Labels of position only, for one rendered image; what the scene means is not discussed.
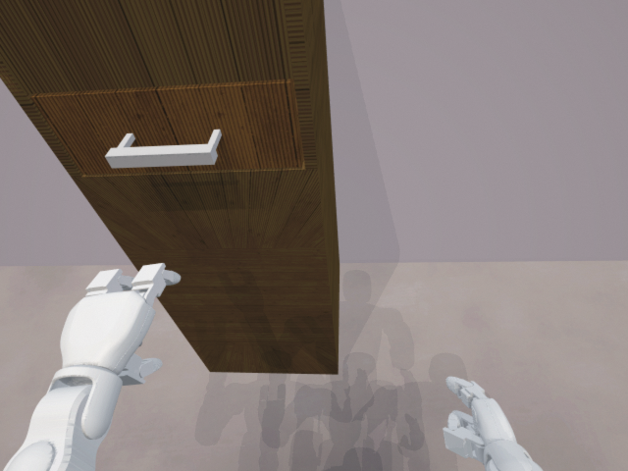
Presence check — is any robot left hand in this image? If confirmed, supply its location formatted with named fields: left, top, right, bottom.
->
left=60, top=263, right=181, bottom=386

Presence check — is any cabinet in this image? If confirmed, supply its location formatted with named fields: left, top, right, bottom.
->
left=0, top=0, right=340, bottom=375

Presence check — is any drawer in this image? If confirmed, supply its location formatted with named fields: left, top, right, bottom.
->
left=31, top=78, right=304, bottom=175

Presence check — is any robot right hand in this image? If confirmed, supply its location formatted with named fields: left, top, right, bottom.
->
left=443, top=377, right=517, bottom=464

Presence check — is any handle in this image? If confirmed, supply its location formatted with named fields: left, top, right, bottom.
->
left=105, top=130, right=222, bottom=169

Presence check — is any robot left forearm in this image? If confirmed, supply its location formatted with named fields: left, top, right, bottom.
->
left=3, top=365, right=123, bottom=471

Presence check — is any robot right forearm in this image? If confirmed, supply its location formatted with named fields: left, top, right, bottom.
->
left=484, top=440, right=543, bottom=471

